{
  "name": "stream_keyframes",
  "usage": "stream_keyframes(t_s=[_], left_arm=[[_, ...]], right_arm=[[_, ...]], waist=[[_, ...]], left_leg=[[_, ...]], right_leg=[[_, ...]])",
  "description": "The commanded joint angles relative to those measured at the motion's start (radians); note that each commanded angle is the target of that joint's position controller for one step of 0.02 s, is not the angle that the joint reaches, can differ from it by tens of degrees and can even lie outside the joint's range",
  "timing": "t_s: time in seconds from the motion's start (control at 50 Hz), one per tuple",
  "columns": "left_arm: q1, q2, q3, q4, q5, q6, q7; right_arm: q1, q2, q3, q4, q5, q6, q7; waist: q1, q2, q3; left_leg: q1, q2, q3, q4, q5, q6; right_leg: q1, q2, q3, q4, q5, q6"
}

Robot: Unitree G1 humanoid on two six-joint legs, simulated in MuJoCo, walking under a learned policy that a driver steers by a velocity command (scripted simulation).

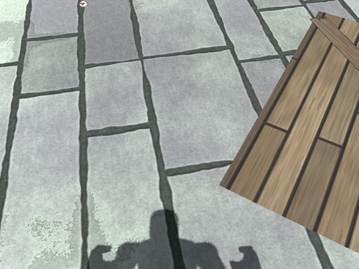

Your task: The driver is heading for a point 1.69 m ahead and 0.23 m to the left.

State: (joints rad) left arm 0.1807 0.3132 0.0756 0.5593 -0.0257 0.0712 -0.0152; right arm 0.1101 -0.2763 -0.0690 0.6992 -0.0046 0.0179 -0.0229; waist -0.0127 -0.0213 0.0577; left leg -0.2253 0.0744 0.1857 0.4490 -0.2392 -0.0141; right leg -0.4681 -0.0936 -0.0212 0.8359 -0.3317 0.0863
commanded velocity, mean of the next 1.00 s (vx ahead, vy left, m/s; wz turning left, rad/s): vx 0.00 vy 0.00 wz -0.22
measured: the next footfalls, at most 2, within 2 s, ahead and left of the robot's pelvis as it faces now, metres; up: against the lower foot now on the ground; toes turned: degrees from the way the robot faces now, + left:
right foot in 0.06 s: +0.05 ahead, -0.14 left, +0.00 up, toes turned -7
left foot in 0.46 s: +0.10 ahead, +0.10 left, +0.00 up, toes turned -10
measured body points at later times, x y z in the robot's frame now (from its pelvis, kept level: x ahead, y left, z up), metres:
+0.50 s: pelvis +0.03 -0.03 -0.01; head +0.04 -0.02 +0.44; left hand +0.25 +0.18 -0.10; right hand +0.11 -0.32 -0.11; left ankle +0.06 +0.10 -0.74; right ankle +0.01 -0.13 -0.74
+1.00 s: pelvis +0.05 +0.00 +0.00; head +0.06 +0.00 +0.45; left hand +0.19 +0.23 -0.13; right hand +0.13 -0.27 -0.12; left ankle +0.06 +0.10 -0.74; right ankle +0.01 -0.13 -0.74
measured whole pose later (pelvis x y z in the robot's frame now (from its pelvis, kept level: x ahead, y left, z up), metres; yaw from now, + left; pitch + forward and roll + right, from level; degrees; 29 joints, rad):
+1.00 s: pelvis +0.05 +0.00 +0.00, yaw -11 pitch -1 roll +0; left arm 0.21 0.23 0.05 0.86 0.01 0.03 0.04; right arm 0.17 -0.22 -0.02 0.82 -0.01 -0.02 -0.01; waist 0.01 -0.01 0.03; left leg -0.20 0.00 0.02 0.52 -0.30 0.02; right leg -0.20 0.01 0.07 0.51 -0.29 0.02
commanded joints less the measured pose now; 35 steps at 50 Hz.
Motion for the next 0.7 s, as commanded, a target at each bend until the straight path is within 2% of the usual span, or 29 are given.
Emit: stream_keyframes(t_s=[0.02, 0.04, 0.06, 0.08, 0.1, 0.12, 0.14, 0.16, 0.18, 0.22, 0.26, 0.3, 0.38, 0.42, 0.44, 0.46, 0.48, 0.5, 0.52, 0.54, 0.56, 0.6, 0.7], left_arm=[[-0.002, 0.090, 0.034, -0.081, 0.002, 0.004, -0.009], [0.037, 0.092, 0.042, -0.066, 0.004, 0.005, -0.007], [0.103, 0.136, 0.060, -0.041, 0.010, 0.003, 0.006], [0.158, 0.272, 0.091, -0.051, 0.014, -0.006, 0.026], [0.105, 0.283, 0.081, -0.083, 0.052, -0.030, 0.022], [0.111, 0.212, 0.062, -0.073, 0.056, -0.050, 0.012], [0.071, 0.181, 0.049, -0.052, 0.047, -0.061, 0.015], [0.016, 0.152, 0.041, -0.051, 0.030, -0.061, 0.021], [-0.032, 0.138, 0.031, -0.054, 0.020, -0.058, 0.027], [-0.063, 0.126, 0.018, -0.053, 0.032, -0.058, 0.034], [-0.071, 0.112, 0.012, -0.041, 0.035, -0.061, 0.037], [-0.073, 0.110, 0.010, -0.025, 0.035, -0.060, 0.038], [-0.063, 0.112, 0.007, 0.012, 0.038, -0.058, 0.026], [-0.078, 0.090, -0.004, 0.029, 0.030, -0.060, 0.021], [-0.088, 0.071, -0.013, 0.039, 0.024, -0.061, 0.020], [-0.054, 0.043, -0.023, 0.057, 0.027, -0.068, 0.019], [-0.013, 0.021, -0.031, 0.063, 0.048, -0.077, 0.017], [0.042, 0.008, -0.029, 0.070, 0.053, -0.081, 0.014], [-0.006, 0.039, -0.026, 0.082, 0.060, -0.077, 0.019], [-0.047, 0.064, -0.015, 0.084, 0.052, -0.072, 0.021], [-0.062, 0.055, -0.015, 0.087, 0.047, -0.065, 0.026], [-0.046, 0.040, -0.016, 0.096, 0.046, -0.055, 0.028], [-0.018, 0.019, -0.015, 0.140, 0.040, -0.062, 0.031]], right_arm=[[-0.011, -0.202, -0.067, -0.051, 0.031, -0.025, 0.013], [-0.008, -0.189, -0.065, -0.040, 0.045, -0.028, 0.015], [0.054, -0.144, -0.053, -0.011, 0.042, -0.033, 0.022], [0.056, -0.085, -0.029, -0.053, -0.010, -0.037, 0.029], [-0.010, -0.096, -0.028, -0.085, -0.024, -0.039, 0.019], [-0.068, -0.155, -0.043, -0.078, 0.001, -0.031, 0.011], [-0.066, -0.144, -0.041, -0.074, 0.017, -0.025, 0.003], [-0.044, -0.138, -0.041, -0.053, 0.009, -0.019, -0.008], [-0.020, -0.149, -0.043, -0.044, 0.000, -0.012, -0.013], [0.038, -0.140, -0.040, -0.021, 0.003, -0.006, -0.009], [0.051, -0.117, -0.028, -0.013, 0.007, -0.003, -0.008], [0.037, -0.094, -0.015, -0.017, 0.005, -0.002, -0.005], [0.029, -0.106, -0.012, -0.026, 0.008, -0.001, 0.001], [0.047, -0.096, -0.009, -0.022, 0.007, -0.006, 0.004], [0.073, -0.081, -0.005, -0.013, 0.002, -0.012, 0.008], [0.082, -0.087, -0.001, -0.013, -0.014, -0.018, 0.010], [0.087, -0.148, -0.010, -0.024, -0.026, -0.023, 0.005], [0.036, -0.161, -0.012, -0.014, -0.017, -0.025, 0.005], [0.000, -0.096, 0.001, -0.028, -0.010, -0.029, 0.012], [0.002, -0.081, 0.006, -0.027, -0.013, -0.033, 0.015], [0.011, -0.092, 0.004, -0.022, -0.014, -0.038, 0.015], [0.034, -0.086, 0.009, -0.013, -0.011, -0.050, 0.012], [0.048, -0.072, 0.017, -0.007, -0.007, -0.048, 0.003]], waist=[[0.007, 0.183, -0.139], [0.037, 0.162, -0.149], [0.055, 0.059, -0.174], [0.043, -0.261, -0.205], [0.069, -0.308, -0.280], [0.118, -0.162, -0.282], [0.080, -0.136, -0.227], [0.053, -0.085, -0.204], [0.028, -0.097, -0.186], [-0.001, -0.106, -0.197], [-0.001, -0.101, -0.188], [0.012, -0.111, -0.175], [0.035, -0.134, -0.134], [0.017, -0.124, -0.117], [-0.010, -0.106, -0.112], [-0.011, -0.067, -0.119], [0.029, 0.048, -0.140], [0.097, 0.192, -0.146], [0.060, 0.171, -0.128], [0.035, 0.134, -0.099], [0.025, 0.122, -0.091], [0.020, 0.111, -0.084], [0.009, 0.051, -0.090]], left_leg=[[0.145, 0.254, -0.131, -0.031, 0.408, 0.173], [0.105, 0.233, -0.096, 0.045, 0.381, 0.132], [-0.010, 0.177, -0.033, 0.185, 0.289, 0.060], [-0.349, 0.058, 0.035, 0.518, -0.261, -0.040], [-0.505, -0.037, -0.123, 0.737, -0.464, -0.080], [-0.494, -0.014, -0.198, 0.818, -0.409, -0.067], [-0.497, -0.002, -0.212, 0.794, -0.328, -0.049], [-0.491, 0.010, -0.221, 0.748, -0.255, -0.048], [-0.453, 0.002, -0.213, 0.736, -0.195, -0.055], [-0.363, -0.022, -0.201, 0.716, -0.126, -0.068], [-0.325, -0.022, -0.204, 0.593, -0.096, -0.074], [-0.269, -0.018, -0.207, 0.465, -0.088, -0.071], [-0.156, -0.028, -0.200, 0.303, -0.119, -0.053], [-0.086, -0.037, -0.190, 0.174, -0.072, -0.035], [-0.007, -0.044, -0.179, 0.040, 0.042, -0.019], [0.080, -0.019, -0.218, -0.041, 0.183, -0.003], [0.150, 0.085, -0.323, -0.036, 0.402, 0.033], [0.062, 0.121, -0.345, -0.021, 0.312, 0.109], [-0.016, 0.093, -0.338, -0.045, 0.140, 0.115], [-0.027, 0.057, -0.306, -0.044, 0.063, 0.083], [-0.027, 0.037, -0.286, -0.034, 0.055, 0.060], [-0.020, 0.027, -0.270, -0.025, 0.060, 0.046], [0.016, 0.012, -0.250, 0.003, 0.109, 0.050]], right_leg=[[0.075, 0.042, -0.056, -0.189, 0.018, -0.058], [0.180, 0.071, -0.061, -0.320, 0.104, -0.092], [0.363, 0.077, -0.005, -0.433, 0.295, -0.136], [0.616, -0.193, 0.353, -0.411, 0.800, -0.246], [0.559, -0.354, 0.531, -0.413, 0.888, -0.453], [0.528, -0.294, 0.420, -0.430, 0.816, -0.440], [0.477, -0.230, 0.333, -0.428, 0.717, -0.378], [0.448, -0.180, 0.289, -0.429, 0.635, -0.327], [0.397, -0.160, 0.258, -0.434, 0.649, -0.314], [0.336, -0.135, 0.221, -0.451, 0.663, -0.316], [0.329, -0.121, 0.207, -0.461, 0.605, -0.313], [0.311, -0.117, 0.210, -0.461, 0.533, -0.312], [0.244, -0.127, 0.260, -0.464, 0.403, -0.329], [0.221, -0.113, 0.278, -0.443, 0.352, -0.313], [0.193, -0.090, 0.269, -0.427, 0.308, -0.284], [0.162, -0.053, 0.258, -0.415, 0.231, -0.233], [0.124, 0.022, 0.207, -0.348, 0.106, -0.170], [0.174, 0.089, 0.124, -0.357, 0.014, -0.123], [0.240, 0.085, 0.113, -0.368, 0.050, -0.094], [0.230, 0.088, 0.115, -0.363, 0.074, -0.097], [0.228, 0.086, 0.118, -0.359, 0.100, -0.107], [0.227, 0.078, 0.133, -0.371, 0.135, -0.113], [0.224, 0.076, 0.134, -0.374, 0.194, -0.107]])
Keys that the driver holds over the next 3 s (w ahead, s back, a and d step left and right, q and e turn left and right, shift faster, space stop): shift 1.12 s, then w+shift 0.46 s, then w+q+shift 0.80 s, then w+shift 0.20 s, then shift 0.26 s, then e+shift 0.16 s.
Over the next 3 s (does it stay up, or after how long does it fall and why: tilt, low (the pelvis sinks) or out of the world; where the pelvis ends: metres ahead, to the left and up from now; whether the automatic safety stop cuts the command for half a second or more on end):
stays up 1.23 0.14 0.00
